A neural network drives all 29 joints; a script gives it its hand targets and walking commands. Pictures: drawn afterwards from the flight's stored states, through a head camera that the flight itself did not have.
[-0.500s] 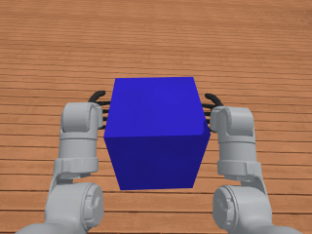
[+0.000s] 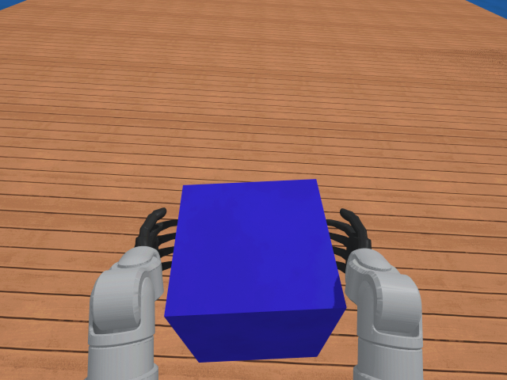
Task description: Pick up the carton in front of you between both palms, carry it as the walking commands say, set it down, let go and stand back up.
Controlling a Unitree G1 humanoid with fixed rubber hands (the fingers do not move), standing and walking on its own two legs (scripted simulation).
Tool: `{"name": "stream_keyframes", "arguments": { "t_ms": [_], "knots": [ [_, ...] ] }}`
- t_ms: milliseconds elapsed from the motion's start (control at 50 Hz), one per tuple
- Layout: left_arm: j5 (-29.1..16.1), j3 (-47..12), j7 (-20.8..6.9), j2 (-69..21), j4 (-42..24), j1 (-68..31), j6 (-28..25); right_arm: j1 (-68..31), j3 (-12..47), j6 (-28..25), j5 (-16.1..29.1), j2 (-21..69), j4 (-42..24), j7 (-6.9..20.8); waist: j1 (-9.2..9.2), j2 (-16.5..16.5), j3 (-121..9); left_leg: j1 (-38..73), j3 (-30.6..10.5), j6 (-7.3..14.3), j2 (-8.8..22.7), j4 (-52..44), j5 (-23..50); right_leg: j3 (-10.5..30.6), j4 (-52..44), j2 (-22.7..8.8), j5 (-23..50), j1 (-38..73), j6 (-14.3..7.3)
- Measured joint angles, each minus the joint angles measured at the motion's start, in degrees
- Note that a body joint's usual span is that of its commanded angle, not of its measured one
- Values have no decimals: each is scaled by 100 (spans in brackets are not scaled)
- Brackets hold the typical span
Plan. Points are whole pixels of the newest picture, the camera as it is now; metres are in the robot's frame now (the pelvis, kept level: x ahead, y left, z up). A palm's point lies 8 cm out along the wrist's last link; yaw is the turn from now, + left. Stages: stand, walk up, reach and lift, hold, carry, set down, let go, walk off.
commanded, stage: carry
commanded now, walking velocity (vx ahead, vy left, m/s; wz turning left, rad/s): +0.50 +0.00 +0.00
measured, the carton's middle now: (254, 276) +0.29 +0.00 +0.02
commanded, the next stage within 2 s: none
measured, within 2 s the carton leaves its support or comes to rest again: neither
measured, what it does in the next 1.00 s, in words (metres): walks ahead: right foot, then left foot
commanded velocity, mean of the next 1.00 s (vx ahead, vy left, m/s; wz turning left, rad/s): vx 0.50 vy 0.00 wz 0.00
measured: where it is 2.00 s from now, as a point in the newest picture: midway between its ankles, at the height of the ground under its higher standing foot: (248, 219)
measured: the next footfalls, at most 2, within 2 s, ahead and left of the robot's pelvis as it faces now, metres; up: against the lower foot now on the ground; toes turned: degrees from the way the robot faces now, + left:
right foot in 0.48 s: +0.49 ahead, -0.13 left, +0.00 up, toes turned -11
left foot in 0.98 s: +0.79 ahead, +0.10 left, +0.00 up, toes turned +12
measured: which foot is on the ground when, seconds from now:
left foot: down 0.00-0.50, up 0.52-0.96, down 0.98-1.00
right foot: down 0.00-0.00, up 0.02-0.46, down 0.48-1.00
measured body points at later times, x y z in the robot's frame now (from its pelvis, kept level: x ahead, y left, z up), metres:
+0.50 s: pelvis +0.32 -0.03 -0.01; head +0.28 -0.04 +0.44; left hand +0.59 +0.12 +0.08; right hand +0.59 -0.18 +0.07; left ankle +0.11 +0.08 -0.71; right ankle +0.45 -0.12 -0.73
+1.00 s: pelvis +0.64 +0.00 +0.00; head +0.61 +0.01 +0.44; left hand +0.91 +0.16 +0.09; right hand +0.92 -0.15 +0.10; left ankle +0.75 +0.09 -0.73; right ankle +0.45 -0.12 -0.71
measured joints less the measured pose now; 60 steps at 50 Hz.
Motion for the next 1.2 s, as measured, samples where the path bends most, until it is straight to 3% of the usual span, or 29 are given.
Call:
{"name": "stream_keyframes", "arguments": {
  "t_ms": [60, 120, 280, 440, 480, 500, 540, 580, 620, 740, 820, 920, 980, 1020, 1080, 1120, 1200],
  "knots": [
    [15, 91, 1, 45, 176, -15, 177, -111, 19, 109, -48, 18, 346, 7, -116, 21, -89, 193, 65, 200, 19, 290, -516, 371, 2685, 56, 27, -1270, -20],
    [73, 84, 5, -30, 344, -27, 274, -30, -65, 219, -35, 4, 413, 13, -174, 97, -113, 650, 17, 117, 17, -83, -604, 374, 3395, -5, 488, -2299, -72],
    [131, -48, -9, -19, 316, 21, 217, 72, -83, 155, -5, -14, 327, 36, -193, 144, -166, 1902, -97, -33, -22, -1109, -849, 218, 1301, -420, 1956, -3486, 166],
    [95, -34, -10, 1, 156, 153, 199, 81, 33, 154, -58, -13, 280, 65, -137, 159, -81, 3059, -176, -453, 98, -1215, -1772, -268, -65, -211, 2516, -3123, -37],
    [84, -57, -12, -6, 218, 116, 161, 82, -1, 160, -74, -21, 244, 67, -126, 261, -23, 3057, -209, -572, 294, -497, -2311, -470, -298, -40, 2549, -2764, -218],
    [96, -102, -6, -14, 361, 77, 75, 78, -55, 136, -75, -38, 276, 64, -89, 398, 14, 2753, -261, -565, 494, 325, -2292, -556, -37, 30, 2481, -2795, -371],
    [108, -150, -5, -26, 621, -5, -31, 101, -154, 97, -75, -57, 352, 66, -20, 422, 162, 1782, -723, -492, 467, 2372, -2229, -610, 228, 24, 2045, -2737, -513],
    [89, -163, -2, -21, 662, 45, -73, 158, -179, 68, -94, -15, 356, 66, -9, 370, 331, 858, -935, -360, 330, 3697, -2003, -617, 4, -1, 1897, -2454, -461],
    [58, -165, -2, -6, 568, 169, -126, 219, -77, 18, -90, -30, 330, 59, 1, 350, 442, 160, -921, -293, 336, 3950, -1644, -614, -340, 17, 1891, -2129, -421],
    [-28, -174, 2, 22, 218, 449, -274, 394, 159, -160, -67, -49, 133, 39, 35, 278, 402, -866, -734, -395, 520, 2431, -809, -528, -1206, 85, 1725, -1146, -349],
    [-71, -218, 11, 25, -19, 469, -240, 454, 182, -120, -22, -54, -151, 13, 4, 257, 259, -926, -581, -443, 555, 1210, -185, -495, -1544, 112, 1442, -478, -210],
    [-46, -262, 21, 14, -231, 318, -38, 370, 87, 63, 36, -49, -423, 0, -18, 233, 72, -609, -290, -328, 443, 340, 160, -453, -1550, 96, 797, 272, 68],
    [-6, -185, 23, 13, -261, 160, 118, 174, 25, 162, 45, -28, -348, 10, -23, 99, 19, -160, -29, -142, 265, 47, 37, -356, -697, -117, 21, 380, 255],
    [-6, -53, 45, 53, -141, 57, 176, -17, 41, 120, 5, 1, -20, 14, -103, -52, 57, -195, 90, 103, 200, 529, -288, -57, 1086, -328, -35, -342, 203],
    [12, 50, 47, 24, 39, -13, 263, -92, -8, 160, -11, 16, 220, 15, -146, 31, 241, 151, 97, 104, 225, 337, -526, 368, 3310, -133, 177, -1690, 18],
    [43, 25, 55, -37, 61, -3, 259, -18, -65, 163, 23, 5, 176, 24, -158, 63, 342, 475, 81, 94, 201, -12, -547, 369, 3582, -146, 577, -2350, -53],
    [49, -114, 64, -24, -54, 2, 184, 77, -100, 92, 75, -11, -49, 31, -185, 103, 435, 1113, 16, 48, 151, -639, -608, 289, 2907, -275, 1236, -3202, -5]
  ]
}}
